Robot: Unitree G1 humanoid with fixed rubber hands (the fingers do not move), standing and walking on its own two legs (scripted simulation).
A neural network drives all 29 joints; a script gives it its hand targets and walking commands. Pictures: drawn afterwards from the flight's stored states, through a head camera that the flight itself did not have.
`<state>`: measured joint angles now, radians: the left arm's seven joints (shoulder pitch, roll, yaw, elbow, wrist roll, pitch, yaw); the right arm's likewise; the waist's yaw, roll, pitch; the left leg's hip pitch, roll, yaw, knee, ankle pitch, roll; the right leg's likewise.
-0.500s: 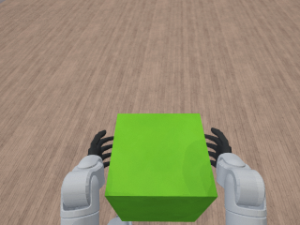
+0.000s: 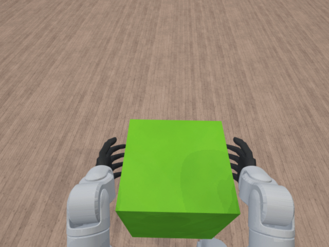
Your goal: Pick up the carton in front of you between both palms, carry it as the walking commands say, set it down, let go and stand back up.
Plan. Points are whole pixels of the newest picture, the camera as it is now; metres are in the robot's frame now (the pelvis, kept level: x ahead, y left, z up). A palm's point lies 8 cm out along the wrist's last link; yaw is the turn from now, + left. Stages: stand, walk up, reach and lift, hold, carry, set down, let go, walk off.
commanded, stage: carry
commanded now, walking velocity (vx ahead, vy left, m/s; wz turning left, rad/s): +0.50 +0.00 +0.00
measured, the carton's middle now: (173, 183) +0.28 +0.00 -0.01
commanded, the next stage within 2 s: none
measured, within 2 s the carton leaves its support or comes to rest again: neither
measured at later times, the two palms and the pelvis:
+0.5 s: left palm (132, 86) +0.55 +0.12 +0.07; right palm (228, 87) +0.56 -0.18 +0.06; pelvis +0.29 -0.04 -0.01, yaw +2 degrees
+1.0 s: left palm (131, 66) +0.65 +0.13 +0.07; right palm (220, 68) +0.66 -0.17 +0.07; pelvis +0.39 -0.02 -0.02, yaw +0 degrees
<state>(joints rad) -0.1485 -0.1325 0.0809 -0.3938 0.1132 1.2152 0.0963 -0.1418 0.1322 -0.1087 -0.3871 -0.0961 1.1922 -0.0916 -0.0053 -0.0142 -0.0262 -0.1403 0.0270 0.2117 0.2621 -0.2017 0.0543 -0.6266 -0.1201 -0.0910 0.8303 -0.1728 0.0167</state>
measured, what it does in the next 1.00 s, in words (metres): walks ahead: right foot, then left foot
